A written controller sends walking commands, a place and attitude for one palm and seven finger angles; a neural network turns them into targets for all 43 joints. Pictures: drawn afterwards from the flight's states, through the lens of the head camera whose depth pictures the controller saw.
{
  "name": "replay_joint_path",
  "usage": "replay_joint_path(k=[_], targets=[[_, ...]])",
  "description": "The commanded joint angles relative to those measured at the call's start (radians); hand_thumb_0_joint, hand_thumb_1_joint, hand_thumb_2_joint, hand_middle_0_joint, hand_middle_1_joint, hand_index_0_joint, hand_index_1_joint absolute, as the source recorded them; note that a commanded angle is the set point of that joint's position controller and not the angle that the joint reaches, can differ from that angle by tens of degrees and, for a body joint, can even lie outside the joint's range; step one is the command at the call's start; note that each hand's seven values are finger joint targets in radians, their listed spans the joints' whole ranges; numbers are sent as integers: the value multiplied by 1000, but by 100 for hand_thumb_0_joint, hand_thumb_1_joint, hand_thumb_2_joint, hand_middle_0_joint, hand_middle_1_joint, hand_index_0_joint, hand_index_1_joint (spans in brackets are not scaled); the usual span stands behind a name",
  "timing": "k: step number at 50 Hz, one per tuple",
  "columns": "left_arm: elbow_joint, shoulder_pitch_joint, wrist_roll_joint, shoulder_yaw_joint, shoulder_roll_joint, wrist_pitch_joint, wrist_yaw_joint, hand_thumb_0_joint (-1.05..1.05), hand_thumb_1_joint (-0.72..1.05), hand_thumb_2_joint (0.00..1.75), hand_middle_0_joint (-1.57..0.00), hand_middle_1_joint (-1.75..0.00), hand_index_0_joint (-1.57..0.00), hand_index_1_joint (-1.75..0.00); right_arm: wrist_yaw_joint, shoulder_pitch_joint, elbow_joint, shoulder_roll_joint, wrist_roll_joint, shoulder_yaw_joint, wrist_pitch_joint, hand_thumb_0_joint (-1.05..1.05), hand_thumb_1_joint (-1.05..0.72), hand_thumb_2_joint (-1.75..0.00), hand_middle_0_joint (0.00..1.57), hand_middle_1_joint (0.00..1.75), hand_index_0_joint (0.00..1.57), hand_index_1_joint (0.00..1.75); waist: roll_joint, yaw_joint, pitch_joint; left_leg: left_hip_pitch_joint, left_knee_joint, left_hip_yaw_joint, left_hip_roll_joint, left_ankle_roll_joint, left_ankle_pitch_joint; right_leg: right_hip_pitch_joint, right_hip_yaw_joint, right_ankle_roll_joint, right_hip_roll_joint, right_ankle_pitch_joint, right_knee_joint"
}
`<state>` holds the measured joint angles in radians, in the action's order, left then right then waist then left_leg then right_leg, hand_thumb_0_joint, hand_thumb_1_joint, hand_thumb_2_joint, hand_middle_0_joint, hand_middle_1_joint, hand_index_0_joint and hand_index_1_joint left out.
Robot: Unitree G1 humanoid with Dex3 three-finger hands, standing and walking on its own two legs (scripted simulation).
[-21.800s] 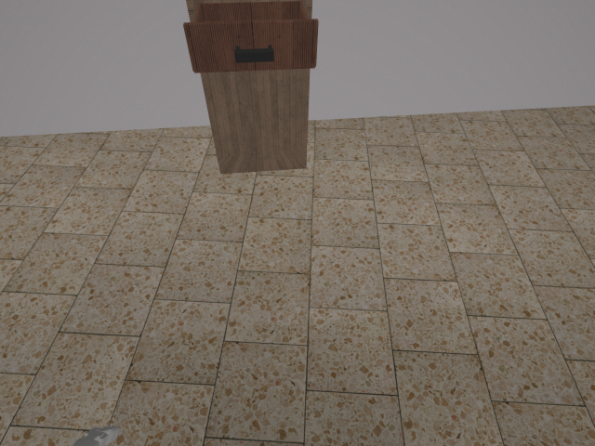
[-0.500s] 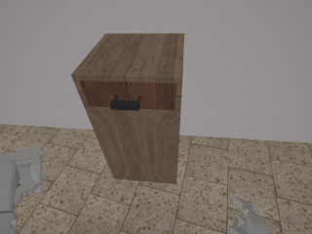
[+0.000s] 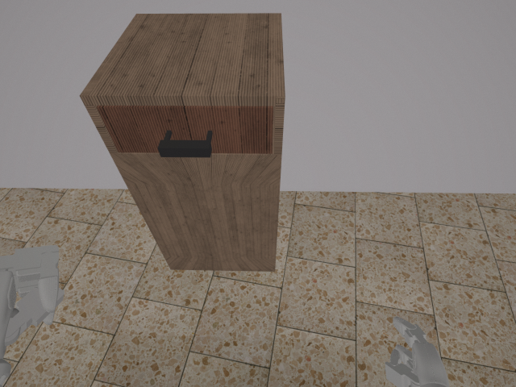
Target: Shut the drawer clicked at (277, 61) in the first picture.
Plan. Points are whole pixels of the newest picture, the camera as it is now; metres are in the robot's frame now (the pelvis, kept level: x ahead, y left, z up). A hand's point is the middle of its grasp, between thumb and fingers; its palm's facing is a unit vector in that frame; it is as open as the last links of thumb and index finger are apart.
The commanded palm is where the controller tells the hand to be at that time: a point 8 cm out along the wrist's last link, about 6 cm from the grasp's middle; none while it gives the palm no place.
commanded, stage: step back with the hand held close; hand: left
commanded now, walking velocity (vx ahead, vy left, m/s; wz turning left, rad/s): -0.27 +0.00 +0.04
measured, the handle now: (187, 141) +0.62 +0.21 -0.01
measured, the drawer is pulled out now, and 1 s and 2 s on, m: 0.00 0.00 0.00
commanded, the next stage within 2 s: stop stepping back and stand still in 1.04 s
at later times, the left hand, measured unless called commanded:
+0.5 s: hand out of the picture +0.12 +0.25 +0.15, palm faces +0.37 -0.80 -0.47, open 3.3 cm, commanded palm +0.05 +0.30 +0.17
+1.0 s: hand out of the picture +0.05 +0.27 +0.17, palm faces +0.40 -0.80 -0.44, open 3.3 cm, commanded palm -0.02 +0.30 +0.17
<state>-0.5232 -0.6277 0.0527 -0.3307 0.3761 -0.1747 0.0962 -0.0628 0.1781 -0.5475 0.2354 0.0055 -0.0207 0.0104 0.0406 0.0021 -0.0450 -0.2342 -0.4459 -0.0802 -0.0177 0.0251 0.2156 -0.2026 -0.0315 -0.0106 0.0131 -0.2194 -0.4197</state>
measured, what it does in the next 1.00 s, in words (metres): walks backwards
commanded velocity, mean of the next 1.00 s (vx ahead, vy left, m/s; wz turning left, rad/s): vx -0.34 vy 0.00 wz -0.02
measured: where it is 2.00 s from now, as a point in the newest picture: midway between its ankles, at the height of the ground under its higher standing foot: outside the picture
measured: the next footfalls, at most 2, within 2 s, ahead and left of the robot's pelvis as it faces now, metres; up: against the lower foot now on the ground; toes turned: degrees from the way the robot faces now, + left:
right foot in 1.20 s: -0.25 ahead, -0.12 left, +0.00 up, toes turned -5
left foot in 1.36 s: -0.11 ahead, +0.09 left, +0.00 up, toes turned -4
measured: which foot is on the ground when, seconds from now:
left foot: down 0.00-1.00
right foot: down 0.00-0.84, up 0.86-1.00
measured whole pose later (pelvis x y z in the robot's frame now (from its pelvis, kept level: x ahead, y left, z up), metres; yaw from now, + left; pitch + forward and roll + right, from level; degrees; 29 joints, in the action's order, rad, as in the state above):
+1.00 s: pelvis -0.14 +0.02 -0.01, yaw +1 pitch +3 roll -5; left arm -0.63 -0.60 0.04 -0.43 0.42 -0.29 0.16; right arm -0.04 0.19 -0.62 0.15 -0.03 -0.02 -0.12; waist -0.01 0.00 -0.02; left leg -0.46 -0.50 0.00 -0.05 0.05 0.10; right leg -0.41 0.02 -0.02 -0.09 -0.47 -0.97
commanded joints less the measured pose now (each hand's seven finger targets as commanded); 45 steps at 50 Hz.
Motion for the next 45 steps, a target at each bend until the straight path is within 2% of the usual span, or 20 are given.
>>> replay_joint_path(k=[1,5,11,14,19,22,25,29,31,32,34,35,37,39,40,41,42,43,44,45], targets=[[-251,-35,11,-168,178,-68,38,0,90,90,-140,-160,-140,-160,-20,-96,180,98,2,-38,-50,0,-90,-90,20,30,20,30,27,16,211,34,45,91,-72,21,-356,83,28,-7,18,334,-42],[-246,-44,7,-168,170,-74,43,0,90,90,-140,-160,-140,-160,-22,-91,176,107,0,-43,-62,0,-90,-90,20,30,20,30,43,14,180,-70,79,112,-86,31,-209,94,36,-7,7,251,-68],[-256,-25,-3,-158,157,-98,54,0,90,90,-140,-160,-140,-160,-22,-74,170,110,2,-43,-87,0,-90,-90,20,30,20,30,9,-6,125,-219,96,134,-78,38,111,87,74,1,19,119,-40],[-254,-17,-7,-161,159,-113,62,0,90,90,-140,-160,-140,-160,-22,-69,168,106,0,-42,-98,0,-90,-90,20,30,20,30,-22,-9,107,-239,77,130,-67,38,209,40,98,4,29,-2,6],[-267,9,-14,-156,161,-137,73,0,90,90,-140,-160,-140,-160,-26,-56,152,113,-8,-41,-116,0,-90,-90,20,30,20,30,1,-17,89,-216,52,151,-64,31,265,-55,104,13,31,-178,59],[-265,7,-22,-164,159,-146,76,0,90,90,-140,-160,-140,-160,-31,-65,153,118,-9,-40,-129,0,-90,-90,20,30,20,30,68,-13,92,-296,139,199,-112,52,345,22,74,-2,-13,-157,-30],[-267,2,-29,-184,164,-153,72,0,90,90,-140,-160,-140,-160,-33,-74,156,119,-7,-42,-142,0,-90,-90,20,30,20,30,115,-6,112,-415,202,250,-152,75,394,146,63,-9,-57,0,-174],[-263,-10,-40,-213,166,-173,60,0,90,90,-140,-160,-140,-160,-25,-76,153,117,-8,-51,-158,0,-90,-90,20,30,20,30,124,-2,117,-555,177,259,-174,107,440,241,107,-13,-73,111,-281],[-288,6,-33,-206,163,-173,53,0,90,90,-140,-160,-140,-160,-21,-61,143,109,-8,-52,-159,0,-90,-90,20,30,20,30,7,-8,136,-483,84,213,-129,81,371,166,162,5,-37,127,-216],[-288,17,-32,-206,168,-174,51,0,90,90,-140,-160,-140,-160,-20,-60,140,108,-8,-57,-157,0,-90,-90,20,30,20,30,-43,-11,134,-439,5,177,-88,66,373,87,233,19,2,59,-135],[-292,42,-22,-182,172,-169,57,0,90,90,-140,-160,-140,-160,-8,-44,120,94,-13,-58,-146,0,-90,-90,20,30,20,30,-135,-19,119,-262,-222,112,0,6,284,-161,403,90,148,-144,81],[-303,57,-16,-179,183,-165,65,0,90,90,-140,-160,-140,-160,-2,-29,99,86,-16,-61,-137,0,-90,-90,20,30,20,30,-186,-24,140,-137,-336,94,27,-22,203,-269,435,137,219,-146,147],[-279,60,-16,-169,178,-154,78,0,90,90,-140,-160,-140,-160,3,-44,91,63,-15,-56,-114,0,-90,-90,20,30,20,30,-226,-31,152,-55,-414,89,37,-24,157,-319,359,144,239,-69,159],[-270,54,-17,-179,183,-150,81,0,90,90,-140,-160,-140,-160,-4,-58,91,61,-14,-48,-101,0,-90,-90,20,30,20,30,-187,-31,114,-34,-220,102,16,-14,154,-316,267,100,178,-57,101],[-283,60,-15,-178,185,-151,79,0,90,90,-140,-160,-140,-160,-11,-73,98,78,-14,-47,-98,0,-90,-90,20,30,20,30,-85,-34,77,-75,-30,156,-18,5,150,-300,199,60,96,-89,21],[-316,51,-19,-190,189,-169,77,0,90,90,-140,-160,-140,-160,-18,-80,110,109,-16,-53,-106,0,-90,-90,20,30,20,30,117,-28,78,-182,124,287,-131,55,155,-215,130,11,-20,-72,-148],[-306,32,-36,-225,199,-184,76,0,90,90,-140,-160,-140,-160,-20,-91,116,109,-20,-56,-126,0,-90,-90,20,30,20,30,281,-19,146,-389,273,446,-296,128,345,-3,53,-19,-103,-82,-429],[-314,30,-38,-233,200,-188,68,0,90,90,-140,-160,-140,-160,-17,-70,115,92,-25,-60,-147,0,-90,-90,20,30,20,30,274,-26,183,-482,368,505,-363,169,483,68,92,-18,-135,-183,-692],[-324,44,-34,-235,194,-185,68,0,90,90,-140,-160,-140,-160,-11,-57,110,89,-28,-70,-159,0,-90,-90,20,30,20,30,198,-26,149,-453,332,503,-373,186,412,-22,127,-11,-127,-212,-791],[-339,57,-23,-231,195,-182,70,0,90,90,-140,-160,-140,-160,-4,-57,104,85,-29,-70,-168,0,-90,-90,20,30,20,30,112,-20,159,-324,249,455,-353,179,261,-126,142,-8,-104,-230,-757]])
